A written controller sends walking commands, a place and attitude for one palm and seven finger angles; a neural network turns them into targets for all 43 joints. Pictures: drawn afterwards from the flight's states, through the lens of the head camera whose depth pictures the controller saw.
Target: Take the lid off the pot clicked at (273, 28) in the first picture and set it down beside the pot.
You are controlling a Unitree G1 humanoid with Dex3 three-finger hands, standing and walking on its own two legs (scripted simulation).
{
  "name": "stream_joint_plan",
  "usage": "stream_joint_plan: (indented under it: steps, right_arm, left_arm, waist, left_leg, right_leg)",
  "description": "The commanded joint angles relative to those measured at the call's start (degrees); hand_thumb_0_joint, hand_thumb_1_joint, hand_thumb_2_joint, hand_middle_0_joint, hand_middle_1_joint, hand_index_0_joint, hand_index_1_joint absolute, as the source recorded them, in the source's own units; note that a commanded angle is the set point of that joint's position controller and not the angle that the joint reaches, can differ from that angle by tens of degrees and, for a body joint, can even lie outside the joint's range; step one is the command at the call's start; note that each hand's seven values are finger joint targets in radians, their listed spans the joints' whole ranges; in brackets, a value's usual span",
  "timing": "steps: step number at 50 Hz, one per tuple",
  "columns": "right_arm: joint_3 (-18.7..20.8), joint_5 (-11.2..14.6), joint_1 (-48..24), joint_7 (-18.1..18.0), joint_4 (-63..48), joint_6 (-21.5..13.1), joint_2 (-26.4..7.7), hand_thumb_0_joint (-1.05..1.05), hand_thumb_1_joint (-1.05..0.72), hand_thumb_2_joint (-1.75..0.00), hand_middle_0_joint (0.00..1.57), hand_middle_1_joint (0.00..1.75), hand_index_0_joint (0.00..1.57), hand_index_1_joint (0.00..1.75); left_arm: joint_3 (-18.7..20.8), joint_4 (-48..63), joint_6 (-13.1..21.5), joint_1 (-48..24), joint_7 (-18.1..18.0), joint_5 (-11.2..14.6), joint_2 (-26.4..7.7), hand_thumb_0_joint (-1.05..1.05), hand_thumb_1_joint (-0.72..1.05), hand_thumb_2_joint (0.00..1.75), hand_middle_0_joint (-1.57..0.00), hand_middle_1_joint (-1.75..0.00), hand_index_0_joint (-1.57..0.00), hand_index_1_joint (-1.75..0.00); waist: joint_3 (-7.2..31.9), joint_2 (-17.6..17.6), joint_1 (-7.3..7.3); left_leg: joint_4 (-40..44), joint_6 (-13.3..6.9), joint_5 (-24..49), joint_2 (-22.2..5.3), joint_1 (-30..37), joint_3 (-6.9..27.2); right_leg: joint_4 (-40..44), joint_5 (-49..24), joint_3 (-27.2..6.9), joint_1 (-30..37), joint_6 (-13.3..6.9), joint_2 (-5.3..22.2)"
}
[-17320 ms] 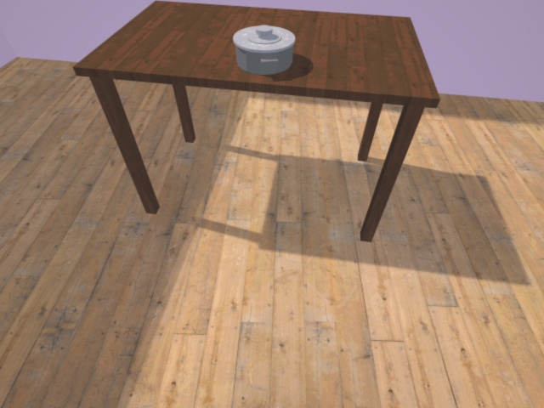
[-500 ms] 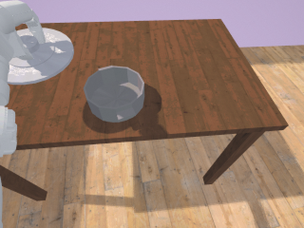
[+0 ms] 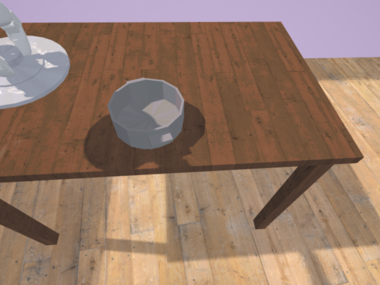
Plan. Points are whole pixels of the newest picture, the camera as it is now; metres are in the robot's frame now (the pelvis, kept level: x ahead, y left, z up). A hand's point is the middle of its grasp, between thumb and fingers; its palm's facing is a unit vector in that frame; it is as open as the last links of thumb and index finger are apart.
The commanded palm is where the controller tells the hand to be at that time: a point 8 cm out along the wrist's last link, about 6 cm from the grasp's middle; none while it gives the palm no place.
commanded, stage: move the lid sideways beside the pot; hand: left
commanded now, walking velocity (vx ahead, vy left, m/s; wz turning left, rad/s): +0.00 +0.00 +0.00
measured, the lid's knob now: (5, 57) +0.50 +0.32 +0.21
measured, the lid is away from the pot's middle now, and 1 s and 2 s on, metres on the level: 0.24 0.24 0.24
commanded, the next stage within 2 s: lower the lid onto the table in 0.12 s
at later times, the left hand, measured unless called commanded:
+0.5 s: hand (4, 60) +0.48 +0.31 +0.21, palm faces -0.36 -0.12 -0.93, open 8.2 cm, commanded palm +0.50 +0.31 +0.28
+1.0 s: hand (15, 75) +0.48 +0.31 +0.18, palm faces -0.40 -0.13 -0.91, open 8.2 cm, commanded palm +0.51 +0.31 +0.25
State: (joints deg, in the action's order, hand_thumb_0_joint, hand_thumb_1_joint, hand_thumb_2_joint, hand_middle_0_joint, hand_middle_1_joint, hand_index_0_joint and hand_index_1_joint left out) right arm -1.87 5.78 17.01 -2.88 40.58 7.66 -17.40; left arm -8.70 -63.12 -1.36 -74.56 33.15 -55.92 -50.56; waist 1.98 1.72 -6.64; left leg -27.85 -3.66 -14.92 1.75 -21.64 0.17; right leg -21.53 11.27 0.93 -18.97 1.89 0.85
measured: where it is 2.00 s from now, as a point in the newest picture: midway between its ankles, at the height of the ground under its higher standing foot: outside the picture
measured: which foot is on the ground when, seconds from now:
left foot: down 0.00-1.00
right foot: down 0.00-1.00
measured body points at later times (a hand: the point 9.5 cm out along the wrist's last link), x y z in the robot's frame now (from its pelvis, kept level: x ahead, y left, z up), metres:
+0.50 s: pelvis +0.00 +0.00 +0.00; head +0.07 +0.01 +0.44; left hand +0.49 +0.32 +0.27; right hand +0.03 -0.28 -0.12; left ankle -0.02 +0.08 -0.74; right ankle -0.01 -0.15 -0.74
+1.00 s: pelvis +0.00 +0.00 +0.00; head +0.08 +0.01 +0.44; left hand +0.50 +0.32 +0.23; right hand +0.02 -0.28 -0.12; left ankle -0.02 +0.08 -0.74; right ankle -0.01 -0.15 -0.74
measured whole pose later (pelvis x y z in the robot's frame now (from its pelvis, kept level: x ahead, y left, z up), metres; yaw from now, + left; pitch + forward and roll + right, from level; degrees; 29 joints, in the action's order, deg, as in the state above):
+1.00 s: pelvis +0.00 +0.00 +0.00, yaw -1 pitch +11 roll -3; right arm -1.6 5.6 19.1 -3.1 41.1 7.3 -17.2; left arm -7.2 -66.0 -0.1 -71.7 31.7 -56.4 -50.4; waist 2.3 1.5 -7.6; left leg -31.1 -3.7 -16.8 1.1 -25.3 -0.1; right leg -23.7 12.3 0.6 -22.3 2.0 0.2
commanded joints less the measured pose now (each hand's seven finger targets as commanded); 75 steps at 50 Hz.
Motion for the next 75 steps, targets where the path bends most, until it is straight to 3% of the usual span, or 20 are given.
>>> stream_joint_plan:
  steps: [1, 4, 7, 9, 14, 16, 18, 20, 24, 26, 29, 31, 34, 36, 54, 61, 62, 68, 74, 75]
  right_arm:
    - [3.4, -0.4, 4.1, -0.9, -4.4, -1.3, -9.9, 0.0, -0.9, -0.9, 0.2, 0.3, 0.2, 0.3]
    - [3.6, 0.0, 4.4, -1.0, -4.4, -1.2, -10.0, 0.0, -0.9, -0.9, 0.2, 0.3, 0.2, 0.3]
    - [3.4, -0.3, 4.6, -0.8, -3.8, -0.9, -10.1, 0.0, -0.9, -0.9, 0.2, 0.3, 0.2, 0.3]
    - [3.4, 0.1, 4.3, -0.8, -4.1, -0.6, -10.3, 0.0, -0.9, -0.9, 0.2, 0.3, 0.2, 0.3]
    - [3.6, 0.3, 5.6, -0.5, -3.5, -1.5, -10.4, 0.0, -0.9, -0.9, 0.2, 0.3, 0.2, 0.3]
    - [3.4, 0.1, 5.4, -0.4, -3.3, -1.6, -10.2, 0.0, -0.9, -0.9, 0.2, 0.3, 0.2, 0.3]
    - [3.6, 0.1, 5.6, -0.4, -2.9, -1.9, -10.1, 0.0, -0.9, -0.9, 0.2, 0.3, 0.2, 0.3]
    - [3.7, -0.3, 5.8, -0.5, -3.2, -2.3, -10.2, 0.0, -0.9, -0.9, 0.2, 0.3, 0.2, 0.3]
    - [3.6, 0.0, 6.1, -0.9, -3.3, -2.4, -10.5, 0.0, -0.9, -0.9, 0.2, 0.3, 0.2, 0.3]
    - [3.5, -0.3, 6.3, -0.9, -3.4, -2.3, -10.4, 0.0, -0.9, -0.9, 0.2, 0.3, 0.2, 0.3]
    - [3.5, 0.0, 6.2, -0.9, -3.7, -2.3, -10.4, 0.0, -0.9, -0.9, 0.2, 0.3, 0.2, 0.3]
    - [3.4, -0.4, 6.4, -0.8, -3.9, -2.2, -10.4, 0.0, -0.9, -0.9, 0.2, 0.3, 0.2, 0.3]
    - [3.6, 0.0, 6.6, -0.9, -4.0, -2.0, -10.3, 0.0, -0.9, -0.9, 0.2, 0.3, 0.2, 0.3]
    - [3.6, -0.4, 6.6, -0.8, -4.2, -1.9, -10.3, 0.0, -0.9, -0.9, 0.2, 0.3, 0.2, 0.3]
    - [3.7, 0.1, 7.1, -1.5, -2.7, -1.4, -10.4, 0.0, -0.9, -0.9, 0.2, 0.3, 0.2, 0.3]
    - [3.4, -0.1, 7.3, -1.8, -3.1, -1.1, -10.3, 0.0, -0.9, -0.9, 0.2, 0.3, 0.2, 0.3]
    - [3.3, 0.1, 7.3, -1.8, -3.1, -1.0, -10.1, 0.0, -0.9, -0.9, 0.2, 0.3, 0.2, 0.3]
    - [3.2, 0.2, 7.9, -2.0, -3.0, -0.9, -10.5, 0.0, -0.9, -0.9, 0.2, 0.3, 0.2, 0.3]
    - [3.6, 0.1, 8.5, -2.5, -2.6, -0.9, -10.4, 0.0, -0.9, -0.9, 0.2, 0.3, 0.2, 0.3]
    - [3.6, 0.0, 9.1, -2.5, -2.2, -0.7, -10.5, 0.0, -0.9, -0.9, 0.2, 0.3, 0.2, 0.3]
  left_arm:
    - [6.4, 16.1, 1.1, -34.5, -3.9, -1.3, -18.0, 0.0, 0.6, 0.99, -0.78, -1.05, -0.79, -1.05]
    - [4.6, 16.0, 1.4, -32.9, -3.3, 0.3, -15.3, 0.0, 0.6, 0.99, -0.78, -1.05, -0.79, -1.05]
    - [6.6, 13.9, 1.2, -32.1, -3.1, -0.1, -17.9, 0.0, 0.6, 0.99, -0.78, -1.05, -0.79, -1.05]
    - [4.1, 15.4, 1.3, -32.6, -3.0, 0.5, -15.5, 0.0, 0.6, 0.99, -0.78, -1.05, -0.79, -1.05]
    - [3.6, 11.4, -0.8, -33.0, -2.9, 0.2, -14.5, 0.0, 0.6, 0.99, -0.78, -1.05, -0.79, -1.05]
    - [4.4, 11.2, -1.1, -33.6, -2.9, -0.7, -15.5, 0.0, 0.6, 0.99, -0.78, -1.05, -0.79, -1.05]
    - [1.1, 11.9, -1.6, -35.4, -2.9, -0.5, -11.6, 0.0, 0.6, 0.99, -0.78, -1.05, -0.79, -1.05]
    - [4.3, 13.2, -1.2, -34.7, -3.4, -1.1, -15.0, 0.0, 0.6, 0.99, -0.78, -1.05, -0.79, -1.05]
    - [3.0, 11.8, -0.6, -33.3, -3.6, -0.3, -13.5, 0.0, 0.6, 0.99, -0.78, -1.05, -0.79, -1.05]
    - [6.2, 12.1, -0.3, -33.8, -4.0, -1.2, -17.5, 0.0, 0.6, 0.99, -0.78, -1.05, -0.79, -1.05]
    - [4.0, 10.8, 0.0, -32.4, -4.1, -0.8, -15.1, 0.0, 0.6, 0.99, -0.78, -1.05, -0.79, -1.05]
    - [7.6, 11.7, 0.3, -32.6, -4.6, -1.9, -19.6, 0.0, 0.6, 0.99, -0.78, -1.05, -0.79, -1.05]
    - [4.8, 10.8, 0.5, -31.5, -4.4, -1.0, -15.9, 0.0, 0.6, 0.99, -0.78, -1.05, -0.79, -1.05]
    - [7.8, 12.0, 0.7, -31.5, -4.7, -1.8, -19.3, 0.0, 0.6, 0.99, -0.78, -1.05, -0.79, -1.05]
    - [4.3, 11.2, 2.6, -29.2, -4.9, 0.5, -14.2, 0.0, 0.6, 0.99, -0.78, -1.05, -0.79, -1.05]
    - [8.6, 10.5, 3.8, -27.6, -6.0, -0.6, -20.1, 0.0, 0.6, 0.99, -0.78, -1.05, -0.79, -1.05]
    - [6.3, 9.3, 3.7, -27.6, -5.8, -0.5, -17.2, 0.0, 0.6, 0.99, -0.78, -1.05, -0.79, -1.05]
    - [8.1, 8.3, 4.2, -26.4, -6.4, -0.6, -20.0, 0.0, 0.6, 0.99, -0.78, -1.05, -0.79, -1.05]
    - [5.5, 9.5, 5.4, -25.5, -6.1, 0.4, -15.9, 0.0, 0.6, 0.99, -0.78, -1.05, -0.79, -1.05]
    - [7.1, 8.8, 5.3, -25.3, -6.3, 0.3, -17.5, 0.0, 0.6, 0.99, -0.78, -1.05, -0.79, -1.05]
  waist:
    - [26.3, 8.8, -0.42]
    - [25.3, 10.1, -0.67]
    - [24.4, 5.7, -0.6]
    - [24.8, 9.5, -0.7]
    - [24.1, 9.6, -1.24]
    - [23.9, 6.6, -1.18]
    - [23.1, 8.2, -1.72]
    - [25.5, 8.4, -1.08]
    - [25.2, 8.4, -1.43]
    - [26.2, 6.5, -1.03]
    - [24.8, 9.3, -1.18]
    - [27.0, 8.1, -0.61]
    - [25.7, 9.8, -1.01]
    - [28.0, 8.3, -0.67]
    - [25.4, 9.4, -1.78]
    - [27.0, 8.6, -1.23]
    - [25.9, 8.2, -1.74]
    - [25.9, 7.8, -1.44]
    - [26.2, 11.0, -2.04]
    - [26.3, 9.0, -2.12]
  left_leg:
    - [-0.3, -0.9, 30.4, -0.8, 20.5, 2.1]
    - [-0.3, -0.5, 33.1, -1.1, 21.4, 2.3]
    - [-0.3, -1.2, 30.2, -0.9, 19.0, 1.9]
    - [-0.3, -0.8, 32.0, -1.1, 20.2, 1.7]
    - [-0.5, -0.3, 32.5, -1.0, 20.9, 2.5]
    - [-0.5, -0.9, 29.6, -0.9, 19.1, 2.1]
    - [-0.3, -0.6, 28.8, -1.0, 20.1, 2.5]
    - [-1.1, -0.4, 31.2, -1.2, 21.1, 2.8]
    - [-1.2, -0.3, 31.4, -1.1, 20.1, 2.3]
    - [-1.4, -0.8, 31.0, -1.0, 19.2, 2.2]
    - [-1.5, -0.2, 32.0, -1.1, 19.1, 2.0]
    - [-2.0, -0.6, 31.9, -1.0, 18.8, 2.0]
    - [-2.2, 0.0, 34.9, -1.3, 19.7, 2.3]
    - [-2.7, -0.7, 33.5, -1.1, 19.4, 2.0]
    - [-4.0, -0.6, 31.5, -1.5, 18.6, 1.8]
    - [-5.1, -0.9, 31.0, -1.1, 16.4, 1.4]
    - [-4.7, -0.7, 29.5, -1.2, 15.9, 1.5]
    - [-5.3, -1.0, 26.9, -1.1, 13.9, 0.9]
    - [-6.3, -0.3, 31.6, -1.8, 17.3, 1.7]
    - [-6.7, -0.5, 29.9, -1.8, 16.4, 1.9]
  right_leg:
    - [-0.4, -14.7, 2.2, 2.8, -3.7, -3.5]
    - [0.1, -15.5, 2.5, 1.8, -3.7, -3.2]
    - [-0.1, -15.7, 2.3, 2.7, -3.2, -3.5]
    - [0.0, -16.3, 2.3, 2.0, -3.6, -3.1]
    - [0.0, -15.4, 2.8, 0.7, -3.7, -3.5]
    - [-0.4, -15.0, 2.6, 1.5, -3.3, -3.8]
    - [-0.1, -13.3, 2.9, -0.6, -3.4, -3.9]
    - [-0.6, -14.2, 2.5, 0.2, -3.4, -3.9]
    - [-0.8, -15.5, 2.7, 0.3, -3.6, -3.6]
    - [-1.3, -16.3, 2.2, 1.9, -3.3, -3.9]
    - [-1.3, -16.3, 2.4, 0.5, -3.6, -3.6]
    - [-1.9, -16.9, 1.9, 2.3, -3.3, -3.9]
    - [-1.7, -17.3, 2.3, 0.4, -3.5, -3.7]
    - [-2.2, -17.5, 1.8, 1.8, -3.1, -4.0]
    - [-3.0, -15.6, 2.4, -3.1, -3.4, -4.0]
    - [-4.3, -17.1, 1.7, -0.9, -3.1, -4.2]
    - [-4.1, -15.9, 2.0, -2.0, -3.1, -4.3]
    - [-4.8, -15.6, 1.7, -1.6, -3.0, -4.3]
    - [-5.1, -14.3, 2.5, -6.3, -3.3, -4.4]
    - [-5.3, -13.6, 2.3, -6.1, -3.0, -4.7]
